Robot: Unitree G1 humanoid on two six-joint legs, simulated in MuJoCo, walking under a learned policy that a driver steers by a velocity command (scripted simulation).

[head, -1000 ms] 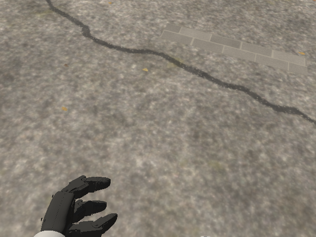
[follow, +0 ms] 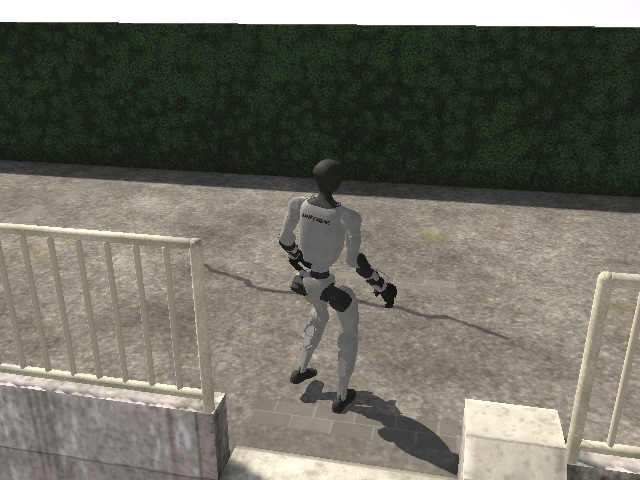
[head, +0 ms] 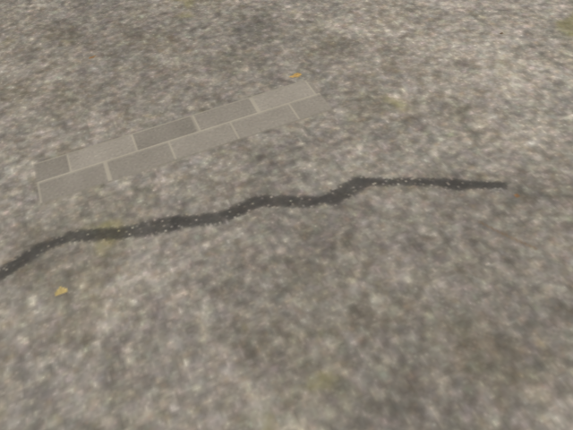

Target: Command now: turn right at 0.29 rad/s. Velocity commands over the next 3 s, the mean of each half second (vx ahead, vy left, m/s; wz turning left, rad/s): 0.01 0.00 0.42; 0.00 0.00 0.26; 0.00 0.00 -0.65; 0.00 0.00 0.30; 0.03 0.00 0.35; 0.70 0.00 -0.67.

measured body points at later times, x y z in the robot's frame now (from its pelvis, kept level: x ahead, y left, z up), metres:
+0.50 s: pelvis -0.01 -0.02 +0.00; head +0.01 -0.03 +0.45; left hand +0.06 +0.29 -0.08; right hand +0.23 -0.25 -0.09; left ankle -0.01 +0.13 -0.69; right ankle +0.02 -0.11 -0.73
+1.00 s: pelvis -0.04 +0.02 +0.00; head -0.03 +0.03 +0.45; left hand -0.08 +0.30 -0.12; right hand +0.25 -0.09 -0.08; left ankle -0.09 +0.11 -0.73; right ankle +0.01 -0.10 -0.72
